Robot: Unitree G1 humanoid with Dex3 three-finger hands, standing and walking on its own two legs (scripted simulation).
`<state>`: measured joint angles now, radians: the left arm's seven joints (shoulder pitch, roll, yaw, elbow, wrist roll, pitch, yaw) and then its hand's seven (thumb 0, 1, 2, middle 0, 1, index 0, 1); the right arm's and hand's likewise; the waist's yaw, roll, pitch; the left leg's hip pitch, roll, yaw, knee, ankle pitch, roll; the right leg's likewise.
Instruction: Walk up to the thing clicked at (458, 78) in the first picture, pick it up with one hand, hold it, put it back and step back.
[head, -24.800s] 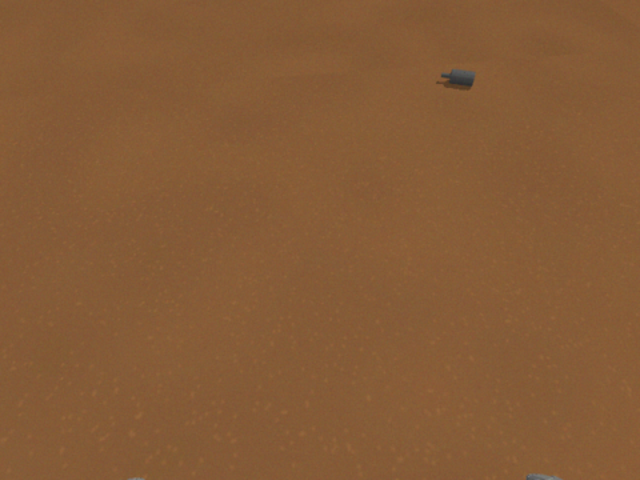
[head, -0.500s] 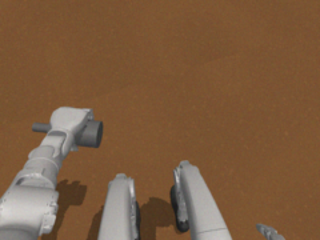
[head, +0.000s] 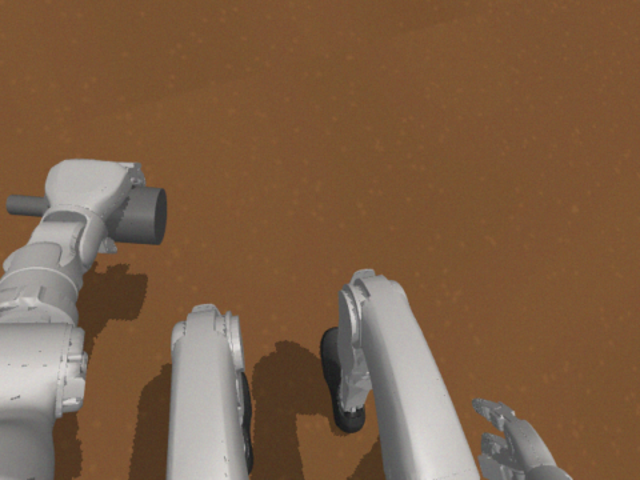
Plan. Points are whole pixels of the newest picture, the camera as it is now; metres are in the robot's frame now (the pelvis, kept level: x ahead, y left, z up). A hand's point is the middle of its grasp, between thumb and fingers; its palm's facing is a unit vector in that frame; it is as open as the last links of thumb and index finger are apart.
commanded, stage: crouch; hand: left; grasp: from above
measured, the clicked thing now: (89, 210) +0.46 +0.25 -0.20
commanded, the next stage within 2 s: lower in 0.72 s
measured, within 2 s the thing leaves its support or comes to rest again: neither
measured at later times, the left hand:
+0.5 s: hand (120, 219) +0.46 +0.22 -0.24, palm faces -0.50 +0.06 -0.86, open 10.7 cm
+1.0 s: hand (125, 223) +0.46 +0.23 -0.28, palm faces -0.52 +0.05 -0.85, open 10.7 cm
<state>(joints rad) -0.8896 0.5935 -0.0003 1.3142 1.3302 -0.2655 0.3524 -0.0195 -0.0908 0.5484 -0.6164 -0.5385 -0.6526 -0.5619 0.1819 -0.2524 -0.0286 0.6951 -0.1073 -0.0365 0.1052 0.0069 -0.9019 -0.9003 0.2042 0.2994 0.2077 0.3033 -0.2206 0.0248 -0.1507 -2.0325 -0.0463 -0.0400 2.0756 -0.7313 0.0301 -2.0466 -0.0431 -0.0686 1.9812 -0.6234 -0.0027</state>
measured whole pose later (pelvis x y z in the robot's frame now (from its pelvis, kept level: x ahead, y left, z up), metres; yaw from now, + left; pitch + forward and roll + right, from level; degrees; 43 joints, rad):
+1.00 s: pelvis -0.01 +0.00 -0.08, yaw -3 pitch +38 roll -8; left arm -1.03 0.74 0.03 1.50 1.39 -0.31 0.40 -0.01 -0.11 0.53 -0.68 -0.44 -0.72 -0.46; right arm 0.20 -0.29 0.05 0.70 -0.14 -0.05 0.15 0.00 -0.92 -0.90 0.20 0.30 0.21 0.30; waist -0.30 -0.01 -0.04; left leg -2.26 -0.04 -0.06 2.34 -0.74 0.04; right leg -2.26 -0.05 -0.10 2.20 -0.60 0.00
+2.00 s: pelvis -0.02 +0.01 -0.13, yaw -8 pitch +32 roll -13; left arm -1.05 0.94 0.14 1.63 1.48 -0.33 0.54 0.00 -0.06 0.42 -0.71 -0.36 -0.75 -0.38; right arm 0.18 -0.33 0.17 0.66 -0.22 -0.13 0.20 0.00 -0.90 -0.90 0.20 0.30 0.21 0.30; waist -0.39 -0.09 0.11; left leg -2.35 -0.02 -0.14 2.53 -0.75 0.05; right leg -2.32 -0.02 -0.17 2.32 -0.57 0.01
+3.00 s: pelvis -0.02 +0.01 -0.13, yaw -10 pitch +30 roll -15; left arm -1.08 1.01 0.10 1.67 1.45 -0.31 0.54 -0.01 -0.14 0.81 -0.43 -0.73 -0.43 -0.75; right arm 0.18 -0.36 0.24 0.61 -0.23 -0.20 0.24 0.00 -0.90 -0.90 0.20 0.30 0.21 0.30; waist -0.41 -0.11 0.15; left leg -2.34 -0.02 -0.17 2.54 -0.74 0.05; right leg -2.29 -0.02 -0.20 2.30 -0.55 0.02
